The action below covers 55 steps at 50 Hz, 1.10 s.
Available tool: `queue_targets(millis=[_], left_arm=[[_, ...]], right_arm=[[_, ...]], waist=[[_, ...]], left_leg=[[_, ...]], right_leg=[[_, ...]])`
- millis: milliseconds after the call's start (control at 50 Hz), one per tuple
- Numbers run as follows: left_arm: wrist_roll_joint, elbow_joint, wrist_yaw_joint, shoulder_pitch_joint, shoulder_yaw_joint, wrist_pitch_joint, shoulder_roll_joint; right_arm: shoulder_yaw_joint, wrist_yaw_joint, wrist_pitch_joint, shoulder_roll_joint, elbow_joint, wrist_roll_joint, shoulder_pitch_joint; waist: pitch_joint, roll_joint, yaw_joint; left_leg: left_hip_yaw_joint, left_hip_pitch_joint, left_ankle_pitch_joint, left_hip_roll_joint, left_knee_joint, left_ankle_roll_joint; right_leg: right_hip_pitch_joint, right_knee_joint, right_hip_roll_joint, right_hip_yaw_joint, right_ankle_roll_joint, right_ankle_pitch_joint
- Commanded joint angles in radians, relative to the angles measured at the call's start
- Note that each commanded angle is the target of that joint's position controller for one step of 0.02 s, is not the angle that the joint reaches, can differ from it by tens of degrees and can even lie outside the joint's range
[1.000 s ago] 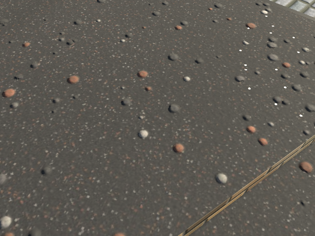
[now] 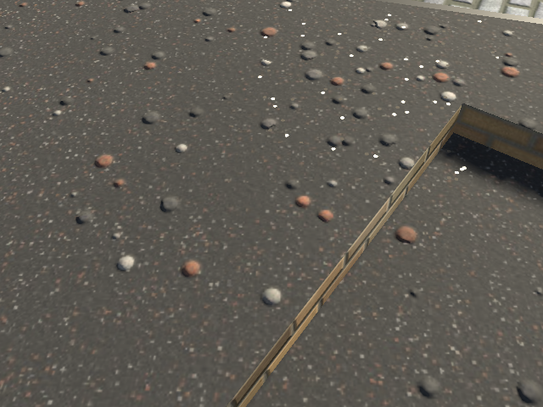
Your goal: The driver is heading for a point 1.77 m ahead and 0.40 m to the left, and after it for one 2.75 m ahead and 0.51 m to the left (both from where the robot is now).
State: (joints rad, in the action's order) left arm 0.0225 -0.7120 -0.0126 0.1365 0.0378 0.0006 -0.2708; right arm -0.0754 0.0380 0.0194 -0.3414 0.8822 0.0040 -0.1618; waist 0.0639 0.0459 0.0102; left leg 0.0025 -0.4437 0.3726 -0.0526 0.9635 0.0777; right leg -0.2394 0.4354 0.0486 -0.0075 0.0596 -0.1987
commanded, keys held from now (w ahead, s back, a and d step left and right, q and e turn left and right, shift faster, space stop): q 0.72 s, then no key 0.06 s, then e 0.18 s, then w+e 0.04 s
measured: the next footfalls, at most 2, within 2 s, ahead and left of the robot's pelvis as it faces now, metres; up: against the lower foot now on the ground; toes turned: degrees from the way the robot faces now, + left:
left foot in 0.22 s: +0.02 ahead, +0.12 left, +0.00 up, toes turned +8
right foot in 0.60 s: +0.10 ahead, -0.13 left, +0.00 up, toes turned +22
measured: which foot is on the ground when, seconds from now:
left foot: up 0.00-0.20, down 0.22-0.58, up 0.60-0.94, down 0.96-1.00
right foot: down 0.00-0.24, up 0.26-0.58, down 0.60-0.98, up 1.00-1.00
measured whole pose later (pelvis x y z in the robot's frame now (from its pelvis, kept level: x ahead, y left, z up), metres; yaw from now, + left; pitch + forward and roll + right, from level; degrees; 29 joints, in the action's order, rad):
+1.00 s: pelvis +0.02 -0.03 +0.00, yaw +24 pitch +0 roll +0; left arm 0.00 -0.82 0.01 0.20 0.03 -0.02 -0.28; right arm -0.04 0.03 0.03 -0.27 0.79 -0.02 -0.12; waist 0.06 -0.01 -0.05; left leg 0.03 -0.20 0.24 -0.02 0.44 0.02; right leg -0.21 0.47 -0.01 0.03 0.00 -0.26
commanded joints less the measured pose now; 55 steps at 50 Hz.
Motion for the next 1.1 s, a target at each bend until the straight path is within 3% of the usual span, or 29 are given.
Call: queue_targets(millis=[20, 100, 200, 220, 240, 260, 280, 300, 320, 360, 440, 520, 560, 580, 600, 620, 640, 660, 700, 780, 880, 920, 940, 960, 980, 1000, 1040, 1080, 1100], left_arm=[[0.011, 0.027, -0.010, -0.043, 0.018, -0.019, -0.110], [-0.008, 0.001, -0.016, -0.043, 0.042, -0.003, -0.193], [-0.029, -0.002, -0.030, -0.070, 0.052, 0.018, -0.193], [-0.033, -0.009, -0.032, -0.053, 0.056, 0.021, -0.189], [-0.022, 0.002, -0.033, -0.043, 0.056, 0.018, -0.172], [-0.001, 0.040, -0.034, -0.080, 0.051, 0.014, -0.138], [0.002, 0.051, -0.037, -0.162, 0.047, 0.012, -0.115], [-0.011, 0.061, -0.033, -0.176, 0.051, 0.014, -0.118], [-0.025, 0.045, -0.026, -0.134, 0.059, 0.017, -0.126], [-0.024, 0.029, -0.025, -0.098, 0.067, 0.019, -0.140], [-0.030, 0.032, -0.018, -0.108, 0.055, 0.001, -0.100], [-0.041, 0.021, -0.008, -0.058, 0.064, -0.003, -0.133], [-0.039, -0.002, -0.001, 0.014, 0.072, -0.010, -0.143], [-0.033, -0.010, -0.004, 0.043, 0.082, -0.012, -0.171], [-0.016, -0.002, -0.014, 0.072, 0.096, -0.008, -0.242], [0.024, 0.014, -0.007, 0.038, 0.098, -0.005, -0.289], [0.028, 0.039, -0.005, -0.001, 0.082, -0.017, -0.237], [0.018, 0.043, -0.009, -0.049, 0.065, -0.025, -0.180], [-0.008, 0.049, -0.020, -0.088, 0.057, -0.033, -0.159], [-0.010, 0.013, -0.040, 0.012, 0.053, -0.023, -0.165], [-0.024, -0.016, -0.005, -0.007, 0.039, -0.024, -0.158], [-0.044, -0.037, 0.010, -0.004, 0.036, -0.025, -0.168], [-0.050, -0.054, 0.016, 0.040, 0.033, -0.034, -0.168], [-0.028, -0.049, 0.025, 0.058, 0.024, -0.047, -0.156], [-0.015, -0.040, 0.032, 0.086, 0.013, -0.057, -0.112], [0.005, -0.062, 0.036, 0.071, -0.004, -0.020, -0.070], [0.011, -0.045, 0.048, 0.014, 0.013, 0.012, -0.113], [0.004, -0.019, 0.064, -0.014, 0.031, 0.024, -0.145], [-0.085, 0.000, 0.037, -0.022, 0.047, 0.002, -0.174]], right_arm=[[0.009, -0.010, -0.012, -0.037, -0.039, 0.000, 0.006], [-0.001, -0.017, -0.016, -0.102, -0.064, 0.013, 0.020], [0.004, -0.029, -0.016, -0.070, -0.060, 0.009, -0.047], [0.002, -0.032, -0.017, -0.082, -0.066, 0.005, -0.050], [-0.012, -0.029, -0.016, -0.138, -0.073, 0.002, -0.057], [-0.033, -0.023, -0.018, -0.211, -0.072, 0.010, -0.064], [-0.032, -0.022, -0.024, -0.197, -0.082, -0.003, -0.083], [-0.027, -0.020, -0.039, -0.178, -0.080, -0.019, -0.103], [-0.030, -0.019, -0.053, -0.180, -0.089, -0.012, -0.066], [-0.030, -0.014, -0.056, -0.158, -0.109, 0.020, 0.005], [-0.039, 0.002, -0.022, -0.166, -0.113, 0.016, -0.004], [-0.044, -0.004, -0.005, -0.181, -0.134, 0.017, 0.042], [-0.035, -0.001, 0.001, -0.161, -0.148, 0.028, 0.090], [-0.025, 0.002, 0.001, -0.129, -0.148, 0.023, 0.069], [-0.006, -0.002, -0.001, -0.058, -0.148, 0.002, 0.021], [-0.018, -0.001, -0.012, -0.086, -0.177, 0.010, 0.007], [-0.038, -0.002, -0.016, -0.160, -0.167, 0.010, -0.002], [-0.055, -0.002, -0.010, -0.190, -0.145, 0.021, -0.007], [-0.055, 0.006, 0.011, -0.155, -0.126, 0.016, -0.022], [-0.029, -0.005, 0.005, -0.083, -0.181, 0.017, 0.060], [0.009, -0.011, -0.002, -0.024, -0.158, -0.007, 0.047], [0.001, -0.012, -0.002, -0.047, -0.123, -0.010, -0.012], [-0.009, -0.007, -0.001, -0.096, -0.123, -0.011, -0.016], [-0.023, 0.006, 0.002, -0.162, -0.128, -0.013, -0.047], [-0.034, 0.013, 0.011, -0.214, -0.128, -0.018, -0.033], [-0.002, -0.012, 0.009, -0.102, -0.110, -0.049, -0.046], [-0.015, -0.026, 0.011, -0.125, -0.112, -0.048, -0.020], [-0.017, -0.020, 0.004, -0.135, -0.095, -0.057, -0.070], [-0.035, -0.003, -0.032, -0.159, -0.118, 0.007, -0.043]], waist=[[-0.103, -0.176, -0.023], [-0.046, -0.158, -0.039], [-0.075, -0.122, 0.009], [-0.080, -0.099, 0.015], [-0.099, -0.002, -0.001], [-0.110, 0.161, -0.023], [-0.090, 0.197, 0.041], [-0.107, 0.164, 0.056], [-0.110, 0.093, 0.024], [-0.092, 0.034, -0.010], [-0.130, 0.083, 0.013], [-0.131, 0.145, 0.011], [-0.128, 0.143, -0.035], [-0.137, 0.098, -0.034], [-0.166, -0.140, -0.009], [-0.137, -0.311, 0.011], [-0.111, -0.232, 0.013], [-0.073, -0.173, 0.029], [-0.042, -0.157, 0.027], [-0.072, -0.173, -0.033], [-0.124, -0.192, -0.032], [-0.101, -0.191, 0.008], [-0.101, -0.168, 0.004], [-0.155, -0.096, -0.008], [-0.184, 0.070, -0.044], [-0.164, 0.099, 0.000], [-0.056, 0.169, 0.024], [0.028, 0.193, 0.041], [0.018, 0.160, 0.036]], left_leg=[[0.024, 0.135, -0.045, -0.035, -0.190, 0.005], [0.002, 0.095, 0.034, -0.013, -0.258, -0.018], [-0.031, 0.148, -0.081, 0.006, -0.399, -0.067], [-0.005, 0.182, -0.208, 0.000, -0.479, -0.093], [0.098, 0.233, -0.460, -0.061, -0.515, -0.138], [0.313, 0.285, -0.588, -0.184, -0.559, -0.250], [0.462, 0.345, -0.640, -0.270, -0.633, -0.364], [0.491, 0.386, -0.630, -0.307, -0.665, -0.410], [0.434, 0.393, -0.611, -0.273, -0.650, -0.385], [0.340, 0.412, -0.590, -0.207, -0.624, -0.306], [0.315, 0.408, -0.593, -0.151, -0.598, -0.282], [0.365, 0.305, -0.506, -0.133, -0.588, -0.262], [0.377, 0.245, -0.389, -0.088, -0.547, -0.211], [0.358, 0.172, -0.262, -0.044, -0.490, -0.165], [0.233, 0.037, 0.034, 0.068, -0.252, -0.098], [0.132, -0.121, 0.301, 0.144, -0.052, -0.051], [0.167, -0.129, 0.271, 0.077, 0.126, -0.035], [0.164, -0.131, 0.196, 0.058, 0.189, -0.028], [0.136, -0.155, 0.073, 0.037, 0.229, -0.001], [0.088, -0.145, 0.023, 0.036, 0.092, 0.037], [0.021, 0.159, 0.010, 0.031, -0.326, 0.015], [-0.013, 0.309, -0.209, 0.063, -0.601, -0.017], [0.027, 0.405, -0.316, 0.038, -0.673, -0.050], [0.120, 0.522, -0.522, -0.072, -0.621, -0.087], [0.182, 0.555, -0.529, -0.173, -0.568, -0.176], [0.221, 0.449, -0.350, -0.226, -0.643, -0.205], [0.228, 0.365, 0.116, -0.187, -0.734, -0.205], [0.280, 0.329, 0.212, -0.256, -0.816, -0.251], [0.334, 0.395, 0.220, -0.298, -0.809, -0.275]], right_leg=[[0.021, -0.175, -0.223, -0.131, 0.143, 0.064], [0.059, -0.165, -0.295, -0.207, 0.181, 0.016], [0.123, -0.063, -0.315, -0.158, 0.157, 0.306], [0.120, -0.023, -0.286, -0.120, 0.117, 0.294], [0.080, 0.084, -0.213, -0.042, 0.055, 0.216], [-0.041, 0.229, -0.063, 0.084, -0.028, 0.070], [-0.186, 0.366, 0.032, 0.063, -0.069, -0.241], [-0.276, 0.570, 0.026, -0.024, -0.076, -0.443], [-0.304, 0.653, 0.000, -0.067, -0.078, -0.427], [-0.336, 0.585, -0.039, -0.077, -0.096, -0.315], [-0.233, 0.378, -0.017, -0.041, -0.137, -0.223], [-0.071, 0.177, 0.009, -0.026, -0.129, -0.147], [0.050, -0.037, 0.015, -0.003, -0.107, 0.018], [0.149, -0.098, -0.045, -0.045, -0.080, 0.083], [0.256, -0.140, -0.273, -0.268, 0.000, 0.197], [0.173, -0.171, -0.451, -0.510, 0.178, 0.246], [0.124, -0.192, -0.461, -0.507, 0.231, 0.199], [0.091, -0.181, -0.399, -0.386, 0.191, 0.148], [0.095, -0.178, -0.313, -0.235, 0.135, 0.115], [0.186, -0.173, -0.295, -0.140, 0.176, 0.266], [0.128, -0.132, -0.270, -0.111, 0.171, 0.351], [0.072, -0.088, -0.246, -0.115, 0.137, 0.364], [0.020, -0.076, -0.234, -0.125, 0.089, 0.342], [-0.036, -0.033, -0.200, -0.111, 0.028, 0.239], [-0.125, 0.011, -0.107, -0.028, -0.030, -0.046], [-0.072, 0.033, -0.059, 0.012, -0.045, -0.137], [-0.136, 0.202, -0.009, 0.059, -0.028, -0.227], [-0.249, 0.400, -0.051, 0.010, -0.002, -0.315], [-0.358, 0.481, -0.103, -0.028, -0.005, -0.341]])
